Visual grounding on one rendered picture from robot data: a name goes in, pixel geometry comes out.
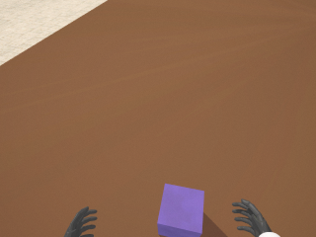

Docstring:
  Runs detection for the carton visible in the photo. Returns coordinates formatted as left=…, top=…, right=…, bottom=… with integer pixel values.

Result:
left=157, top=184, right=204, bottom=237

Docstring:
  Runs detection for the robot left hand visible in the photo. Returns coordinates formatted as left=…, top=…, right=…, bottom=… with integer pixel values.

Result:
left=63, top=206, right=98, bottom=237

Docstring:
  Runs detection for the robot right hand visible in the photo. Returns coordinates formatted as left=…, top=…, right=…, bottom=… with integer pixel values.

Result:
left=232, top=198, right=273, bottom=237

